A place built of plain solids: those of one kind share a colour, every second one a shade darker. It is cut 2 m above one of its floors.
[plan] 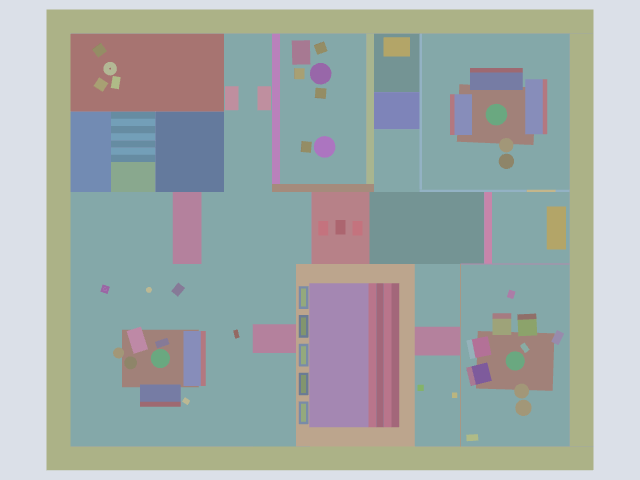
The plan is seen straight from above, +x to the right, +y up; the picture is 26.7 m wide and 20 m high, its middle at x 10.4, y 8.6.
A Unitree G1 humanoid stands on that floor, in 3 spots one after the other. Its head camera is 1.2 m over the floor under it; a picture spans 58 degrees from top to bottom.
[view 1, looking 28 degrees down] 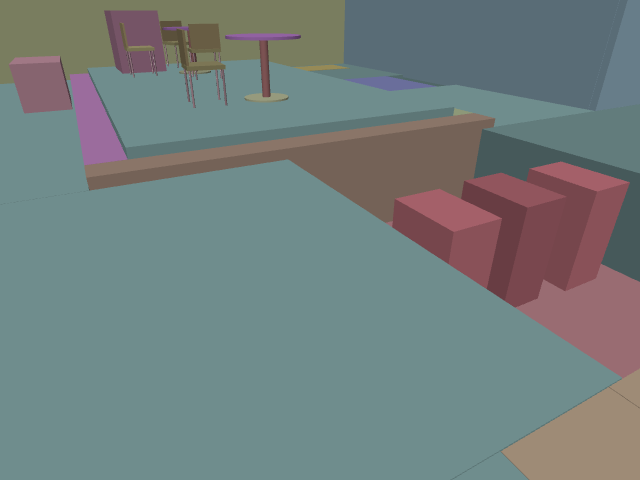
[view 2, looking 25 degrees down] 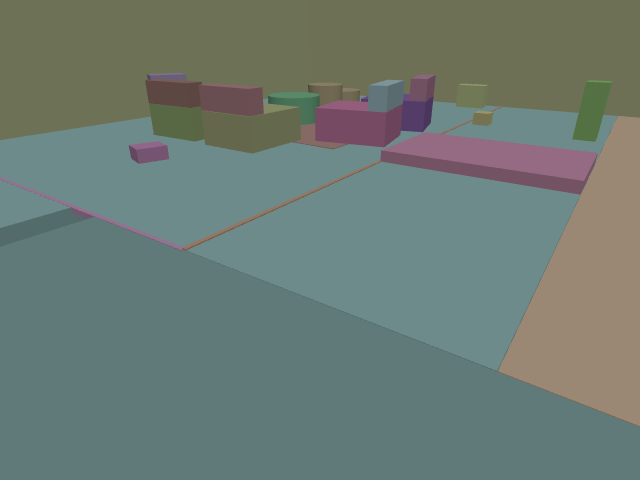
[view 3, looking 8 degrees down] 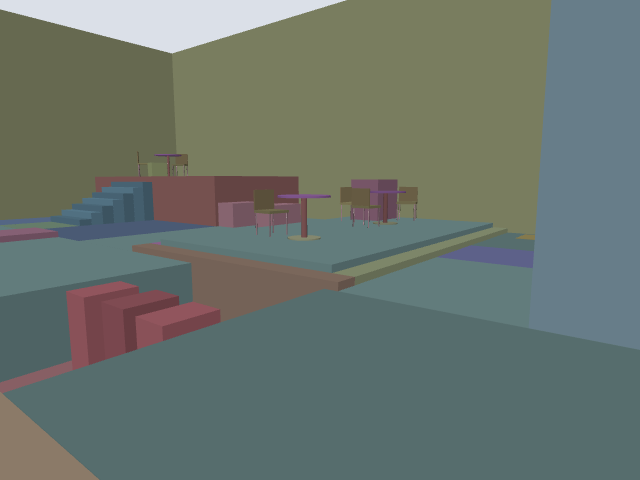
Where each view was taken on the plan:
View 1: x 8.50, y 7.09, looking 62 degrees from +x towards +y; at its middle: floor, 2.56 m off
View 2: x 14.16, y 9.10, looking -55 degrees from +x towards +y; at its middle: floor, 2.84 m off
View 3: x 15.30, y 6.89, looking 128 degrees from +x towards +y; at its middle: floor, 7.19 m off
